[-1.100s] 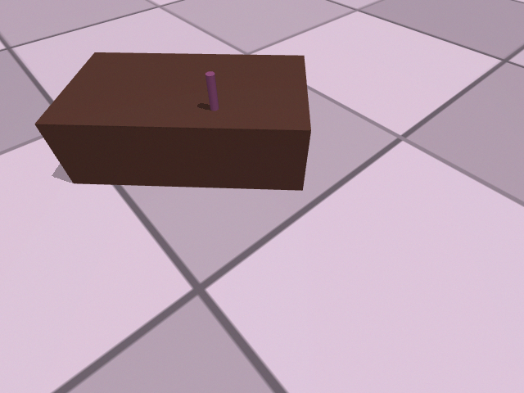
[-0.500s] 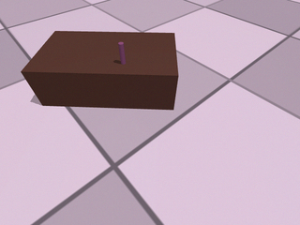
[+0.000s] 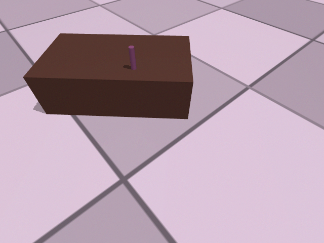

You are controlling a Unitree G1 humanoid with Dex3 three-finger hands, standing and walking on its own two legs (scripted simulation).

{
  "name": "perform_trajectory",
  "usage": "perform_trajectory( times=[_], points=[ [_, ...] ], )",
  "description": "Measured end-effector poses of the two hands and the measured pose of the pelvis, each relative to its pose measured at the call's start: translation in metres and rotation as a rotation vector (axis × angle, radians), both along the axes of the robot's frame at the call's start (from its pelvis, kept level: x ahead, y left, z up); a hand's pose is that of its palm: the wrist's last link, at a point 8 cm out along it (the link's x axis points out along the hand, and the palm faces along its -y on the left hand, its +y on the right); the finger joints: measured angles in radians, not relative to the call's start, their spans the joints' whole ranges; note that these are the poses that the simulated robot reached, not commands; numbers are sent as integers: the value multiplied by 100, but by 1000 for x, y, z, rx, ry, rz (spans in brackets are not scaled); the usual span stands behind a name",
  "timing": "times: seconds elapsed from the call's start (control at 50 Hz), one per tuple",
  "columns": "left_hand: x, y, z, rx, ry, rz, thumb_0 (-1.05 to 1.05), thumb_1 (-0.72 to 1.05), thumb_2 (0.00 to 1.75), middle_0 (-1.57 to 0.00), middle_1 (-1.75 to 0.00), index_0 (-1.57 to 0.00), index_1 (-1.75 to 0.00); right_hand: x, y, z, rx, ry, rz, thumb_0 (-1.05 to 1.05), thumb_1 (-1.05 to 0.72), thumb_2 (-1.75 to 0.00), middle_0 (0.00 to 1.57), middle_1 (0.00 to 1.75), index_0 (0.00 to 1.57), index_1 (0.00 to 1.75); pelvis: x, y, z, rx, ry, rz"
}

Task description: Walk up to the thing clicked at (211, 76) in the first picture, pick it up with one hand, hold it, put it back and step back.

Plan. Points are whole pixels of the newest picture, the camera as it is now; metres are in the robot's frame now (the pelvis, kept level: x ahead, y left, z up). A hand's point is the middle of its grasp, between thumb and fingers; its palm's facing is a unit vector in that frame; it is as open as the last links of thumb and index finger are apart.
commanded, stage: stand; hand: left
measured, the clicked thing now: (132, 58) +1.36 +0.20 -0.31
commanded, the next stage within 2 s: walk up in 0.02 s
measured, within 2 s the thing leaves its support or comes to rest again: neither
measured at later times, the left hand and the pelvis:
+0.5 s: hand out of the picture +0.13 +0.23 -0.13, palm faces +0.03 -0.90 -0.43, open 7.3 cm; pelvis +0.11 -0.06 +0.00, yaw +0 degrees
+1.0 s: hand (91, 162) +0.42 +0.26 -0.15, palm faces -0.01 -0.94 -0.35, open 7.3 cm; pelvis +0.35 -0.01 -0.01, yaw +1 degrees
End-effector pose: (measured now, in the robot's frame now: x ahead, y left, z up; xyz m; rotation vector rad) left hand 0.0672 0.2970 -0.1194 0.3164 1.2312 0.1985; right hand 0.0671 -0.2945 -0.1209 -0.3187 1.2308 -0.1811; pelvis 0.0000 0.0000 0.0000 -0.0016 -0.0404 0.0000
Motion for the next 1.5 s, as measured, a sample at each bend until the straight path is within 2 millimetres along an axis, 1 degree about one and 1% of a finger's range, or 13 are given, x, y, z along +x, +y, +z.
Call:
perform_trajectory(
  times=[0.12, 0.26, 0.34, 0.46, 0.56, 0.7, 0.82, 1.0, 1.1, 1.2, 1.26, 1.36, 1.5],
  points=[
    [3, 8, 3, 0, -20, -6, 0, 91, 90, -20, -30, -20, -30, 0, -10, 1, 15, -42, -17, 0, -90, -90, 21, 30, 20, 30, 10, -2, -4, 13, 9, -17],
    [38, 5, 16, 67, -24, -52, 0, 91, 90, -20, -30, -20, -30, -9, -53, -7, 3, -15, -77, 0, -90, -90, 21, 30, 20, 30, 35, -29, -11, 32, -9, -36],
    [52, -6, 19, 113, -93, -32, 0, 91, 90, -20, -30, -20, -30, 8, -80, -22, -11, 47, -70, 1, -90, -90, 21, 30, 20, 30, 58, -48, -21, -1, -23, -19],
    [50, -23, 30, 103, -41, 34, 0, 91, 90, -20, -30, -20, -30, 77, -85, -8, 16, -16, -18, 1, -90, -90, 20, 30, 20, 30, 99, -56, -6, -4, -27, -14],
    [70, -30, 25, 80, -14, 57, 0, 91, 90, -21, -30, -21, -30, 135, -81, -2, 26, -39, 34, 1, -90, -90, 20, 30, 20, 30, 137, -56, -5, -18, -22, 7],
    [127, -20, -1, 36, 12, 74, 0, 90, 90, -21, -30, -21, -30, 236, -55, -2, 16, -49, 116, 1, -90, -90, 20, 30, 20, 30, 206, -43, -18, -35, -2, 39],
    [199, -2, -25, 8, 42, 72, 0, 91, 90, -21, -30, -21, -30, 329, -23, 3, -8, -173, 149, 1, -90, -90, 20, 30, 20, 30, 268, -18, -29, -5, 4, 36],
    [339, 7, 5, 5, -112, -25, 0, 91, 90, -20, -30, -20, -30, 370, -19, 21, -11, -183, 65, 0, -90, -90, 21, 30, 20, 30, 351, -12, -10, 7, -16, 24],
    [400, 3, 14, 32, -123, -75, 0, 91, 90, -20, -30, -20, -30, 388, -35, 9, -1, -138, 37, 0, -90, -90, 21, 30, 20, 30, 395, -20, -13, 27, -14, 0],
    [453, -9, 13, 84, -137, -82, 0, 91, 90, -20, -30, -20, -30, 419, -60, -22, 15, -93, 6, 1, -90, -90, 21, 30, 20, 30, 446, -38, -31, 17, -12, -3],
    [470, -18, 15, 98, -164, -61, 0, 91, 90, -20, -30, -20, -30, 445, -63, -32, 23, -54, 21, 1, -90, -90, 20, 30, 20, 30, 468, -44, -34, 3, -18, 8],
    [478, -23, 29, 92, -139, -22, 0, 91, 90, -21, -30, -21, -30, 497, -57, -21, 44, -65, 58, 1, -90, -90, 20, 30, 20, 30, 500, -42, -18, 12, -17, 8],
    [493, -3, 25, 83, -68, -7, 0, 90, 90, -21, -30, -21, -30, 561, -44, -1, 30, -95, 97, 1, -90, -90, 20, 30, 20, 30, 544, -28, -12, -10, -6, 15]
  ],
)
